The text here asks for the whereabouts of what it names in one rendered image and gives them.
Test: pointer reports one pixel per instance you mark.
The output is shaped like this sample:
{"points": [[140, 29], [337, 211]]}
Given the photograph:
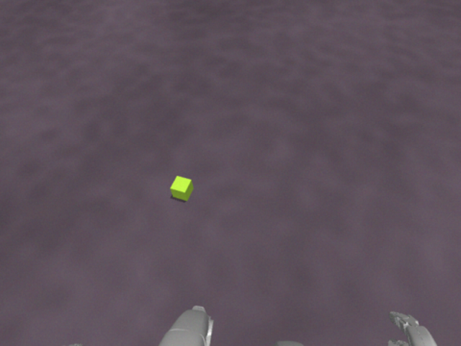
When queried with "right robot hand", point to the right robot hand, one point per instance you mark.
{"points": [[416, 335]]}

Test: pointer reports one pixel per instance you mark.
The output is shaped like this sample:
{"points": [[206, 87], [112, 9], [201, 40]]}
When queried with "cube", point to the cube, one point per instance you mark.
{"points": [[182, 188]]}

